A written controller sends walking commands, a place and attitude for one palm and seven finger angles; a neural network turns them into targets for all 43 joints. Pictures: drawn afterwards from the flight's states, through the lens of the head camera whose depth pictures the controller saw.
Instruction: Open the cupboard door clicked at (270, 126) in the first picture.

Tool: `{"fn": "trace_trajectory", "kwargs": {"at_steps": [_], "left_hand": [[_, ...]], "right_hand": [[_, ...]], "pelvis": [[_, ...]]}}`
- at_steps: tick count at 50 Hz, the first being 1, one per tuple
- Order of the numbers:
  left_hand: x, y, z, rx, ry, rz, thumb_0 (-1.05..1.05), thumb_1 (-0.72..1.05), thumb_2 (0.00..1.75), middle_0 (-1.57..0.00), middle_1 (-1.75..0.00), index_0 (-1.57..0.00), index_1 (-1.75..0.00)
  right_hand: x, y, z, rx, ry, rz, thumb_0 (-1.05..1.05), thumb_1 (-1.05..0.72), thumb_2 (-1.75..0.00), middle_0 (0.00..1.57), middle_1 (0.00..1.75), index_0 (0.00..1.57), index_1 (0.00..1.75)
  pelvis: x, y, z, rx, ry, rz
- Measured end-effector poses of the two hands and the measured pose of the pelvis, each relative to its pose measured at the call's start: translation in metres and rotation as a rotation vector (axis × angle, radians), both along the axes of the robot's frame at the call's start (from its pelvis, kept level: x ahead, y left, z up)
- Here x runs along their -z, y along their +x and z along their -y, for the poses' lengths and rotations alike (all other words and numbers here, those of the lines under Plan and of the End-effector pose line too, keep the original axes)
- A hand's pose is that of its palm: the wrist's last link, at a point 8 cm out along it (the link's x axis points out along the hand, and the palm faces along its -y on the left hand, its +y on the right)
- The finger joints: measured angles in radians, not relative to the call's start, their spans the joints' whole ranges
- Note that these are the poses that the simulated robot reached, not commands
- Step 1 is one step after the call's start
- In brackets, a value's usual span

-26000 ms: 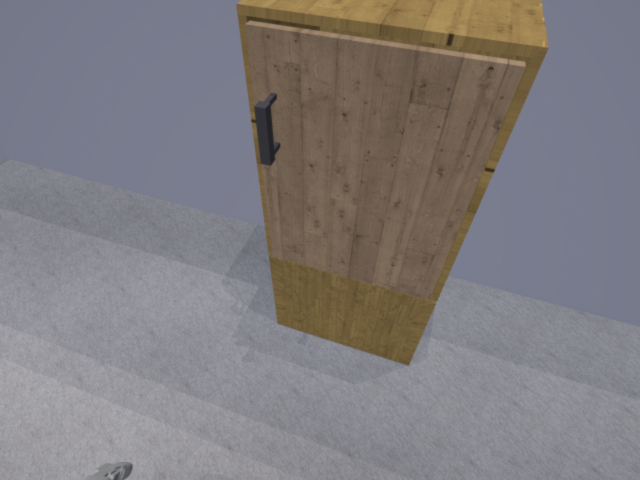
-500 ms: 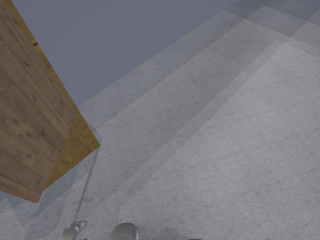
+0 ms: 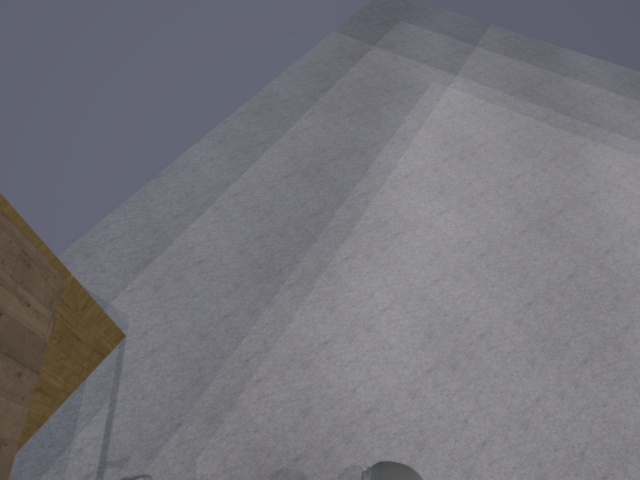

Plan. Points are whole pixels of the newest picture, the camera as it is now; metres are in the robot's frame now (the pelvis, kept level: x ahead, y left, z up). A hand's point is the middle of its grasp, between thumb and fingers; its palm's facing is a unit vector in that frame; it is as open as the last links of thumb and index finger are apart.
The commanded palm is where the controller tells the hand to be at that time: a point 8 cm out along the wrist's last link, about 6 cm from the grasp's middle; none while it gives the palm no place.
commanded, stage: walk to a spot facing it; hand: left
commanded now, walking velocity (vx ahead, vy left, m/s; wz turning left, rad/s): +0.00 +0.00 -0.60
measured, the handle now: out of the picture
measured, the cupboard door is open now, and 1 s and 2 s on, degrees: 37 37 37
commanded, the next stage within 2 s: turn to face it in 1.36 s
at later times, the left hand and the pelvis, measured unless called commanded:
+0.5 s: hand (218, 460) +0.16 +0.15 -0.18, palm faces -0.22 -0.96 -0.17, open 7.4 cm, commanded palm none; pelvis +0.11 -0.03 -0.01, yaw -17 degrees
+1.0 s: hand (372, 254) +0.53 -0.07 -0.16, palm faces -0.64 -0.75 -0.19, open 7.4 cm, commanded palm none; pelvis +0.29 -0.12 -0.02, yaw -34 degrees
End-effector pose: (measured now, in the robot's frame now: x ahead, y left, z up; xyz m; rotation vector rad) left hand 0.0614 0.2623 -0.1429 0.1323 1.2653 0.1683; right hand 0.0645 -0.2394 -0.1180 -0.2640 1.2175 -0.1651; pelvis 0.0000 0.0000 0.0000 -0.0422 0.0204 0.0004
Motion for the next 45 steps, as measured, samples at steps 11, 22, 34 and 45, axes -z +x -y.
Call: {"fn": "trace_trajectory", "kwargs": {"at_steps": [11, 22, 34, 45], "left_hand": [[-0.008, 0.077, 0.052, 0.192, 0.066, 0.092, 0.01, 0.91, 0.90, -0.20, -0.29, -0.20, -0.30], [-0.005, 0.086, 0.069, 0.256, 0.006, -0.079, 0.01, 0.90, 0.90, -0.21, -0.30, -0.21, -0.30], [0.013, 0.233, 0.067, 0.402, -0.018, -0.082, 0.01, 0.91, 0.90, -0.20, -0.29, -0.20, -0.30], [-0.011, 0.425, 0.196, 0.675, -0.047, 0.118, 0.01, 0.91, 0.90, -0.20, -0.29, -0.20, -0.30]], "right_hand": [[0.040, -0.060, 0.057, 0.216, 0.050, -0.118, 0.01, -0.91, -0.90, 0.20, 0.30, 0.20, 0.30], [0.004, 0.034, 0.068, 0.273, 0.037, 0.074, 0.01, -0.91, -0.90, 0.20, 0.30, 0.20, 0.30], [-0.002, 0.086, 0.036, 0.387, -0.005, 0.096, 0.01, -0.91, -0.90, 0.20, 0.30, 0.20, 0.30], [0.011, 0.010, -0.012, 0.696, 0.147, -0.240, 0.01, -0.91, -0.90, 0.20, 0.30, 0.20, 0.30]], "pelvis": [[0.019, 0.020, 0.034, 0.136, 0.030, 0.014], [0.001, 0.079, 0.038, 0.267, 0.050, 0.008], [0.005, 0.179, 0.029, 0.418, 0.023, 0.003], [0.002, 0.255, 0.075, 0.554, 0.045, -0.003]]}}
